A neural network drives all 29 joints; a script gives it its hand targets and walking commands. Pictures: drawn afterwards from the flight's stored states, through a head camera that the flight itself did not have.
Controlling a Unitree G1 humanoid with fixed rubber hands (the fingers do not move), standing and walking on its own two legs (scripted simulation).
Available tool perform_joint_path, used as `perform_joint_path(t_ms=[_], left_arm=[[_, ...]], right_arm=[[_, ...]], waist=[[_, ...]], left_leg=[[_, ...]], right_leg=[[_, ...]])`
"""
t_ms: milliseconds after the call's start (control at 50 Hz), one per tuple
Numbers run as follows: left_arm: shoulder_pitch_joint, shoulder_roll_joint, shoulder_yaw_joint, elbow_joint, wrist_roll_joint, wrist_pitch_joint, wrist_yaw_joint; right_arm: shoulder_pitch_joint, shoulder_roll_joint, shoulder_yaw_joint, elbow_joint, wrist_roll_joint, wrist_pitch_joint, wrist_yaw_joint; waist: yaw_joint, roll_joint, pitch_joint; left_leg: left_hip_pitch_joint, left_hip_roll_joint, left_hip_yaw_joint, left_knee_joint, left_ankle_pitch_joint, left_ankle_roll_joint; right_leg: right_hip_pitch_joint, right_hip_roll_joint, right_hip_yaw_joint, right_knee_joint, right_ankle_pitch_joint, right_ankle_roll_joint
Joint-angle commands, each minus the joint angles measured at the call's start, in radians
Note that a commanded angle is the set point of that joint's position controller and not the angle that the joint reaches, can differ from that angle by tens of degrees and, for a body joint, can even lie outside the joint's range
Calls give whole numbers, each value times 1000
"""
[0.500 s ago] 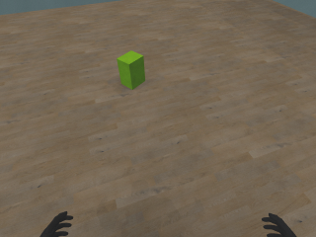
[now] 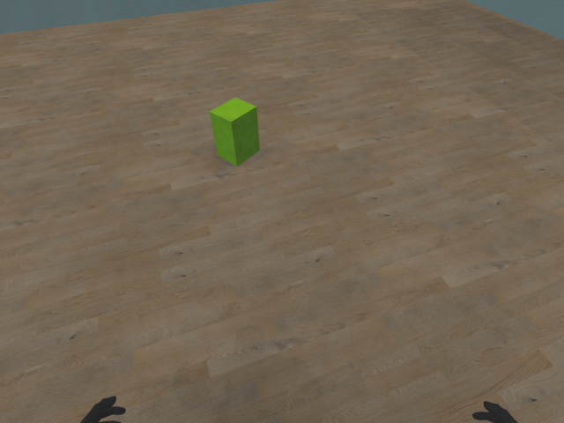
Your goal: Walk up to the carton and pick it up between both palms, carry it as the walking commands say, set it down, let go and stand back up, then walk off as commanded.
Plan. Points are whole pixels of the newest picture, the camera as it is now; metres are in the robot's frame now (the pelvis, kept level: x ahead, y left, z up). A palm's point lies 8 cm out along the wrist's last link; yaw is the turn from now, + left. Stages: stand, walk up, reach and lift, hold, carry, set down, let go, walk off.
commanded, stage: walk up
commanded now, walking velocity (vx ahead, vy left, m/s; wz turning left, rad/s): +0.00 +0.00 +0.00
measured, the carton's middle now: (236, 132) +1.70 +0.31 -0.63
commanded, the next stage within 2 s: none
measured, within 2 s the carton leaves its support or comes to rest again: neither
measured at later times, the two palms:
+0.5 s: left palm out of the picture -0.02 +0.28 -0.12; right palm (441, 396) +0.21 -0.22 -0.11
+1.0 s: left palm (144, 268) +0.43 +0.31 -0.10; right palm (424, 386) +0.22 -0.20 -0.12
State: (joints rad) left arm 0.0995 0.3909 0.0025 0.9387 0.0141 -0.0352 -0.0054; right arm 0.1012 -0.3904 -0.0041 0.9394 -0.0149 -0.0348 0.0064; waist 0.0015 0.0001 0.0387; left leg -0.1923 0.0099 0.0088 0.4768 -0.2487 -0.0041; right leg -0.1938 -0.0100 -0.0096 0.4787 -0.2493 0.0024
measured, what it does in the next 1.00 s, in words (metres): walks ahead: left foot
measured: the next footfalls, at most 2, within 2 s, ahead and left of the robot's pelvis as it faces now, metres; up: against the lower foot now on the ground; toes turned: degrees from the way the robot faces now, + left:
left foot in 0.60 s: +0.18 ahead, +0.20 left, +0.00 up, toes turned +13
right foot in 1.06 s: +0.49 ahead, -0.06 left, +0.00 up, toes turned +0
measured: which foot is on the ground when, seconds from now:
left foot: down 0.00-0.28, up 0.30-0.58, down 0.60-1.00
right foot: down 0.00-0.60, up 0.62-1.00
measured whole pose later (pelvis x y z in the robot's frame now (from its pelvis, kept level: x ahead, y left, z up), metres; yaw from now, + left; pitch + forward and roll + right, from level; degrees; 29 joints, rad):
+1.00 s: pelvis +0.27 +0.06 +0.00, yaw +7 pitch +0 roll +0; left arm 0.00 0.25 0.04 0.87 0.03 -0.01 -0.08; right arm 0.44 -0.24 -0.05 1.00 -0.02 -0.07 0.01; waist -0.10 -0.02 0.07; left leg 0.05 0.07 0.10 0.27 -0.32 -0.05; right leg -0.53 -0.11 -0.09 0.62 -0.11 0.02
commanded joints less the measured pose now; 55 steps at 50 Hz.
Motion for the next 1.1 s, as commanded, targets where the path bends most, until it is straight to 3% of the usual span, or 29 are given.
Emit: perform_joint_path(t_ms=[0,160,180,200,240,260,280,300,320,340,380,420,500,540,560,580,600,620,640,680,720,760,860,940,1000,1020,1040,1060,1080], left_arm=[[-46,170,34,-28,-1,-9,4],[-54,173,31,21,-1,-5,5],[-142,136,93,-62,43,66,-53],[-123,33,64,-89,29,55,-26],[158,30,70,-2,14,41,-17],[348,91,86,52,9,26,-3],[491,143,95,93,34,4,3],[368,186,88,55,43,-8,17],[261,171,92,14,33,-8,17],[182,136,91,-11,29,-17,14],[104,72,79,-45,21,-35,5],[176,41,76,-23,25,-45,-1],[262,65,82,6,26,-40,-11],[270,63,78,13,19,-30,-13],[276,39,67,18,14,-25,-16],[306,-27,49,32,17,-21,-16],[253,-93,43,-12,26,-31,-13],[211,-75,51,-61,46,-31,-14],[159,-39,52,-73,41,-30,-15],[179,-56,46,-55,18,-29,-23],[227,-77,50,-28,18,-5,-38],[181,-86,54,-40,20,11,-47],[-50,-123,44,-101,13,23,-72],[-148,-108,46,-128,14,19,-77],[-110,-84,57,-113,22,3,-68],[-2,-66,68,-77,20,-8,-58],[164,-14,91,-15,24,-19,-42],[331,93,119,25,40,-29,-29],[406,174,137,29,26,-25,-17]], right_arm=[[-45,-168,-34,-28,1,-10,-4],[-54,-171,-32,21,1,-5,-6],[316,-235,-99,68,-16,60,-57],[107,-159,-78,35,-3,72,4],[-153,-112,-79,-98,-4,77,34],[-196,-67,-69,-133,-13,68,32],[-188,6,-57,-169,-25,49,27],[-146,38,-47,-181,-38,39,26],[-105,-11,-64,-164,-42,34,33],[-38,-24,-75,-140,-35,27,46],[30,-14,-75,-103,-20,30,68],[-3,29,-63,-117,-8,28,82],[-79,70,-51,-137,-2,22,85],[-33,74,-59,-116,-7,15,75],[42,60,-68,-85,-11,9,66],[204,4,-85,-36,-20,-8,53],[403,-149,-117,-9,-30,-18,23],[465,-222,-124,-6,-20,-17,4],[378,-164,-111,-15,-14,-19,0],[230,-28,-83,-46,-15,-33,6],[177,30,-66,-52,-12,-47,13],[211,29,-64,-41,-12,-54,12],[291,9,-65,-8,-9,-52,1],[312,-28,-79,13,-2,-45,-2],[300,-49,-92,23,-1,-40,-7],[305,-20,-87,43,0,-32,-6],[326,11,-80,40,-5,-29,0],[348,70,-72,9,-13,-35,1],[376,100,-61,-32,-6,-37,-2]], waist=[[0,1,-62],[0,1,-56],[-113,54,3],[-56,339,46],[133,179,25],[232,-39,-6],[258,-302,-23],[183,-250,5],[128,-154,26],[62,-127,13],[-1,-98,51],[24,-139,72],[50,-185,72],[24,-165,49],[-11,-114,-2],[-80,12,-116],[-183,318,-175],[-177,255,-211],[-135,168,-119],[-56,139,-2],[-3,152,6],[-4,144,1],[-57,147,85],[-68,168,96],[-38,159,54],[19,135,-16],[78,31,-121],[128,-226,-224],[145,-397,-327]], left_leg=[[24,100,-96,-106,134,43],[43,107,-97,-145,133,37],[171,372,-475,-284,-425,127],[-65,259,-395,-312,-585,158],[-454,116,-167,-175,-490,91],[-578,14,-64,52,-438,53],[-721,-18,-23,411,-355,35],[-758,55,-56,563,-235,5],[-711,100,-96,623,-160,-4],[-619,124,-104,625,-102,-12],[-457,121,-55,563,7,-44],[-378,104,6,412,24,-50],[-230,63,87,150,-19,-26],[-100,43,130,62,15,-10],[38,24,157,28,10,2],[283,59,82,27,-58,14],[438,351,-370,-147,-309,78],[381,547,-690,-301,-435,161],[306,499,-644,-307,-436,172],[176,343,-377,-284,-181,134],[78,282,-191,-279,92,112],[83,276,-131,-277,225,121],[115,268,-41,-324,244,105],[127,278,-39,-319,256,94],[143,279,1,-225,332,72],[90,206,75,-72,299,60],[-51,155,101,150,253,46],[-239,77,115,457,-119,19],[-432,15,15,682,-343,25]], right_leg=[[19,-101,97,-107,132,-44],[38,-107,98,-147,127,-37],[-317,-22,-75,218,-357,24],[-214,-57,-56,272,-287,19],[222,-33,-110,90,-166,14],[403,-82,-70,-95,-215,-3],[458,-335,267,-256,-375,-29],[317,-525,554,-420,-621,-124],[203,-504,550,-450,-699,-157],[148,-456,463,-439,-622,-146],[31,-322,199,-399,-353,-100],[7,-282,57,-384,-192,-91],[-4,-283,-4,-342,-172,-93],[-52,-291,-25,-256,-176,-94],[-100,-251,-68,-128,-118,-82],[-205,-152,-139,160,-80,-59],[-492,-31,-167,551,-324,-7],[-569,-65,-11,726,-325,-10],[-598,-121,49,778,-215,-16],[-543,-168,50,713,-38,-2],[-423,-161,19,656,27,24],[-402,-147,-10,592,45,44],[-414,-124,-58,290,156,39],[-331,-102,-77,138,148,19],[-212,-71,-101,68,108,-5],[-36,-59,-114,34,133,-10],[223,-59,-94,47,84,-31],[374,-289,219,-22,9,-70],[463,-510,613,-224,-179,-165]])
